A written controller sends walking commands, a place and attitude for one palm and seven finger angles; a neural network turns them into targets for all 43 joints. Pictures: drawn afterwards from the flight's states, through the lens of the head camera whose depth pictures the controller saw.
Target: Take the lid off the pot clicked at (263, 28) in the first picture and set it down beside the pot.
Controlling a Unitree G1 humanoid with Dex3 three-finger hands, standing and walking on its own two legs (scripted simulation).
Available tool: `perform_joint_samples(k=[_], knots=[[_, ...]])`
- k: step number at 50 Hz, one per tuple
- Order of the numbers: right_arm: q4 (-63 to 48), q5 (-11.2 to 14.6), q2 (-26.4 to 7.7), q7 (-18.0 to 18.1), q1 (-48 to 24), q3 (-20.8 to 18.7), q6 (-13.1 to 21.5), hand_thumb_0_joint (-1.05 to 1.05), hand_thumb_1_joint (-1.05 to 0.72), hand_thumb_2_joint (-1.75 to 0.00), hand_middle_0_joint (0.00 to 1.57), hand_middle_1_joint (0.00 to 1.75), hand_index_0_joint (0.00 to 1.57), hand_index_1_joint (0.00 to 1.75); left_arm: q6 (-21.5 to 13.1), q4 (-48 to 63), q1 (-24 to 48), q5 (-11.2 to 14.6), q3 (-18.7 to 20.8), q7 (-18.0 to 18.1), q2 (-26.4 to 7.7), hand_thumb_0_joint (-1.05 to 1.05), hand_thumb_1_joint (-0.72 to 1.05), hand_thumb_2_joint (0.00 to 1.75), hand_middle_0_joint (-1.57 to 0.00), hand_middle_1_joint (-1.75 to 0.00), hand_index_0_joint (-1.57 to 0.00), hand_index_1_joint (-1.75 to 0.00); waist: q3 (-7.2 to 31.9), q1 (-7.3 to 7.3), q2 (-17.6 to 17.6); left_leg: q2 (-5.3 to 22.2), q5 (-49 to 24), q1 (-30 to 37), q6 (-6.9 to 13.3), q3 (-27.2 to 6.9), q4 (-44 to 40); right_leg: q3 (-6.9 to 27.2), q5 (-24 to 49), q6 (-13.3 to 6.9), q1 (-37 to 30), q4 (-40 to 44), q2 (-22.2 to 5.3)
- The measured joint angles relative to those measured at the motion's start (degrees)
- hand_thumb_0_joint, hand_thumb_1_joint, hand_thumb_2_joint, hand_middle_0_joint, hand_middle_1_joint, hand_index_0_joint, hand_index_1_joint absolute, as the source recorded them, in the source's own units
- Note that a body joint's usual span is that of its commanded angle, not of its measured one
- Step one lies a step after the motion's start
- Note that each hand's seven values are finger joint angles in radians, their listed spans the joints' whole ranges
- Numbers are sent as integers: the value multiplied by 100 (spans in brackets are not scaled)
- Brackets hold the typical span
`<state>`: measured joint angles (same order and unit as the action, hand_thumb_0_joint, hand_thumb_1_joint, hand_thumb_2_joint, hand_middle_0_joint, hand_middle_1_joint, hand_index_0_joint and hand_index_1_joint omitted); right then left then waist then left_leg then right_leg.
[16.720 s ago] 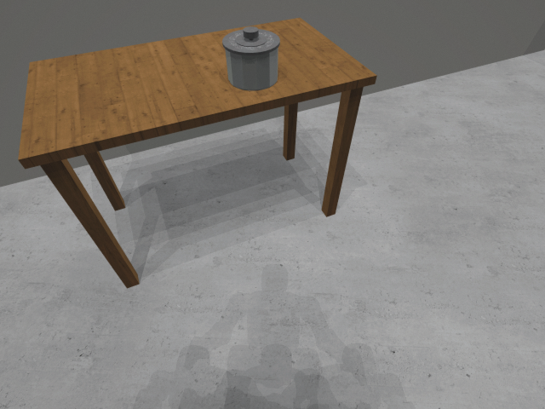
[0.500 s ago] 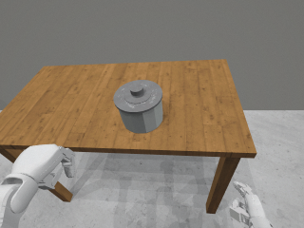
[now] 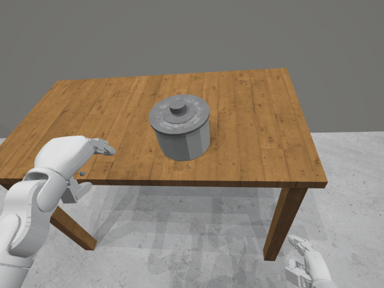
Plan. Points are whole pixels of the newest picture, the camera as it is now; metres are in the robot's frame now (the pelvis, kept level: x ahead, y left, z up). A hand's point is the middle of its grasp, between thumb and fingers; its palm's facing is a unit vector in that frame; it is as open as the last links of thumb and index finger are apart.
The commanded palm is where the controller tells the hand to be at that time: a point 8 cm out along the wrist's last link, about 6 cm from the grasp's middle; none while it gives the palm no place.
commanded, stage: reach forward and open the fingers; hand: left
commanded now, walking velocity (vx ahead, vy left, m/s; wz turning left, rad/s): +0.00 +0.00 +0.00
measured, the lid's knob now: (177, 106) +0.54 +0.10 +0.09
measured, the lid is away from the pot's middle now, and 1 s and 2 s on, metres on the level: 0.00 0.00 0.00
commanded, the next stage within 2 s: move the open hand above the knob in 0.12 s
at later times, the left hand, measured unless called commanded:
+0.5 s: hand (99, 134) +0.35 +0.22 +0.17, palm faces -0.09 -0.03 -1.00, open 10.0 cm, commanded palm +0.33 +0.21 +0.22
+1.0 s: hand (144, 128) +0.40 +0.15 +0.14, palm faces -0.22 +0.02 -0.98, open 10.0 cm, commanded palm +0.39 +0.17 +0.22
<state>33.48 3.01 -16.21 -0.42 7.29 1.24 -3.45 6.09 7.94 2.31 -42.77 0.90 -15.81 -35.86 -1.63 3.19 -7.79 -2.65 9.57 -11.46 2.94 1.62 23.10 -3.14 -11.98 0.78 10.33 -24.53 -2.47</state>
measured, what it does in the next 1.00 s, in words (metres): stands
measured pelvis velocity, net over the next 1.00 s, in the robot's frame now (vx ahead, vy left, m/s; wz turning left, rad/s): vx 0.02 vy -0.02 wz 0.01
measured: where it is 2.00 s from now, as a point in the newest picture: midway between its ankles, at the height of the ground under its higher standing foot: outside the picture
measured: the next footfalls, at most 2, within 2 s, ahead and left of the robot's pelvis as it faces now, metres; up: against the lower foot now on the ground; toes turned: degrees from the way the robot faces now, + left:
none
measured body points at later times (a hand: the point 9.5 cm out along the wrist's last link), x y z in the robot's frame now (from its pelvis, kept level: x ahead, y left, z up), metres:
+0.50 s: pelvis +0.01 -0.01 +0.00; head +0.02 -0.06 +0.45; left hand +0.35 +0.22 +0.22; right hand +0.21 -0.23 -0.10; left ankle +0.03 +0.09 -0.74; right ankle +0.01 -0.13 -0.74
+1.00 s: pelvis +0.02 -0.02 +0.00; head +0.05 -0.07 +0.44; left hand +0.41 +0.15 +0.19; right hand +0.22 -0.25 -0.12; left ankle +0.03 +0.09 -0.74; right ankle +0.01 -0.13 -0.74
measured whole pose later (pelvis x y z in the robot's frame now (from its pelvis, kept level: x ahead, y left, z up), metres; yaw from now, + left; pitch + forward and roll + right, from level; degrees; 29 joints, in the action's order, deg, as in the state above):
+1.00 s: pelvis +0.02 -0.02 +0.00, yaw +0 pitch +1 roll +1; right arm 34.6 3.9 -17.2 -0.4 5.5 1.8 -5.5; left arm 11.9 -9.9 31.7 -47.4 -15.1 -22.1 -31.8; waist -1.4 0.4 -6.3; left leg -2.2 12.5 -13.7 1.7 1.0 25.6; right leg -3.6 -16.2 -0.6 13.3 -28.9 -2.1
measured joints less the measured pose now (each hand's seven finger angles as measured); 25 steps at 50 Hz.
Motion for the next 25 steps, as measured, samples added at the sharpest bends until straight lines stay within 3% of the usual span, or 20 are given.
perform_joint_samples(k=[6, 9, 12, 16, 19, 22, 25], knots=[[72, -50, 24, 84, -94, 71, 50, 1, -91, -90, 20, 30, 20, 30, -251, -112, 452, -232, -255, -160, -300, 0, -28, 144, -86, -10, -86, -10, 27, -10, 61, -6, 23, -9, 4, 12, 45, 13, -38, -8, 26, -77, -8], [45, -20, 20, 55, -99, 66, 16, 1, -91, -90, 20, 30, 20, 30, -87, -429, 842, -124, -99, -165, -343, 0, -29, 145, -86, -9, -86, -9, 47, -9, 81, -3, 22, -34, -12, -5, 53, -2, -46, -16, 50, -92, -5], [-51, 25, -29, -32, -66, 27, -9, 1, -91, -90, 20, 30, 20, 30, 197, -506, 968, -16, -23, -239, -136, -1, -30, 146, -86, -9, -86, -9, 86, -9, 49, -7, 26, -75, -13, -13, 64, -10, -54, -14, 87, -104, -9], [-95, 43, -85, -29, -85, 31, -21, 1, -91, -90, 20, 30, 20, 30, 262, -421, 993, -119, -404, -379, 66, -1, -31, 148, -86, -8, -86, -8, 54, -12, 43, -11, 48, -96, -11, -20, 90, -16, -85, -15, 112, -143, -14], [-4, 9, -70, 66, -150, 79, 9, 1, -91, -90, 20, 30, 20, 30, 104, -614, 1296, -272, -698, -440, -48, -1, -31, 148, -86, -8, -86, -8, -4, -32, 106, -4, 62, -113, -30, -39, 113, -34, -121, -38, 134, -189, -8], [58, -6, -51, 89, -154, 82, 40, 1, -91, -90, 20, 30, 20, 30, 122, -922, 1763, -336, -733, -446, -209, 0, -31, 149, -86, -8, -87, -8, -20, -57, 139, 11, 79, -145, -57, -67, 141, -61, -148, -70, 158, -217, 7], [49, 26, -62, -2, -92, 39, -12, 1, -91, -90, 20, 30, 20, 30, 354, -1164, 2025, -241, -557, -423, -98, 0, -31, 149, -86, -8, -87, -8, 74, -86, 99, 16, 93, -181, -71, -78, 132, -70, -168, -79, 193, -210, 13]])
